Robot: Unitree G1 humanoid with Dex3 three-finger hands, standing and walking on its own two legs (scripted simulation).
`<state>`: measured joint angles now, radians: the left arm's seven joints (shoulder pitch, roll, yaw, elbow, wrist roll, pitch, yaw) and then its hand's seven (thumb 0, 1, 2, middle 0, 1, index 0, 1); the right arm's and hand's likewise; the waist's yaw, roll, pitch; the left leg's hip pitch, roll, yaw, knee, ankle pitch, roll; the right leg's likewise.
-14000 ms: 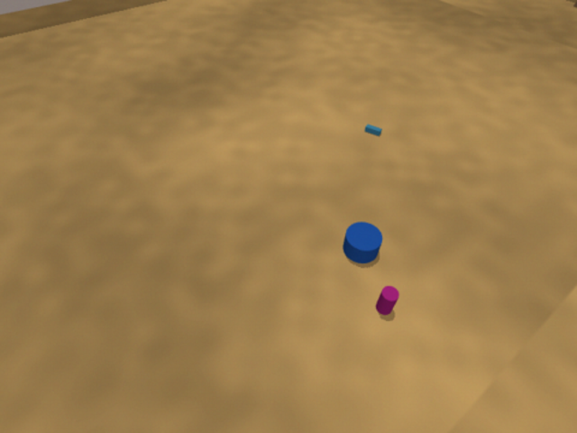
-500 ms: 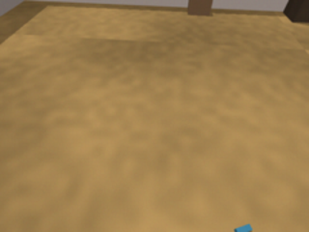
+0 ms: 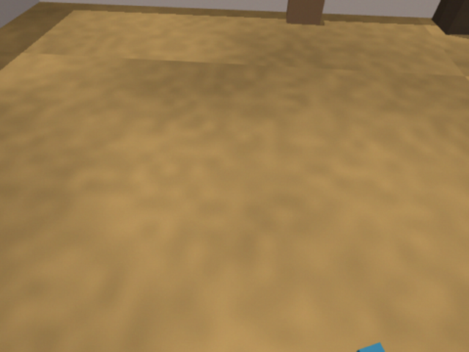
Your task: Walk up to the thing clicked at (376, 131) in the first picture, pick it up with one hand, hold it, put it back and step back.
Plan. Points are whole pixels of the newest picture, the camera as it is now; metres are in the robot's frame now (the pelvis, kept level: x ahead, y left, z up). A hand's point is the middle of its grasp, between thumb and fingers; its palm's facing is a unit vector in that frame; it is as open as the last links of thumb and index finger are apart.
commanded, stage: stand
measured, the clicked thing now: (370, 351) +0.26 -0.50 -0.77
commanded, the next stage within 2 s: walk up in 0.50 s
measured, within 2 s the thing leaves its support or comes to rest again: neither
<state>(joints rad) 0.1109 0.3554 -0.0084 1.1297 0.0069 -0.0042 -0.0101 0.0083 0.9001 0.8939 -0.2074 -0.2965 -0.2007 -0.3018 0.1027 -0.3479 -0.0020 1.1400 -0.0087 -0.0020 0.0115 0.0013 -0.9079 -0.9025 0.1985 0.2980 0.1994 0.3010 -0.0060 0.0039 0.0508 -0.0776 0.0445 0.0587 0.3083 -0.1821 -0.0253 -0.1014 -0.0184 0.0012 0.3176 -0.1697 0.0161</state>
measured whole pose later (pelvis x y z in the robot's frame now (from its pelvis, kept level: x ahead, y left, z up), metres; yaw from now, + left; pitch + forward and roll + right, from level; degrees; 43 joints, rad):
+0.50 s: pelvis +0.00 +0.00 +0.00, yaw +0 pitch -3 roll +0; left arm 0.11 0.35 -0.01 1.13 0.01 -0.01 -0.01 0.01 0.90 0.89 -0.21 -0.30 -0.20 -0.30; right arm 0.11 -0.35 0.00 1.14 -0.01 0.00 0.01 0.00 -0.91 -0.90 0.20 0.30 0.20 0.30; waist -0.01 0.00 0.05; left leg -0.08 0.05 0.06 0.31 -0.19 -0.03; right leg -0.10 -0.02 0.00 0.32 -0.17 0.02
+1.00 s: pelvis +0.13 -0.02 -0.02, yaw +1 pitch -3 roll -2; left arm 0.33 0.40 0.07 0.96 0.02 -0.05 -0.04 0.01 0.90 0.89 -0.21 -0.30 -0.20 -0.30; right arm 0.18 -0.42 -0.07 0.94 -0.02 0.00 0.08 0.00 -0.91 -0.90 0.20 0.30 0.20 0.30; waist 0.04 0.06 0.13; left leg -0.49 0.05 -0.03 0.73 -0.24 0.01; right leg 0.08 0.03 -0.09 0.34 -0.37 -0.02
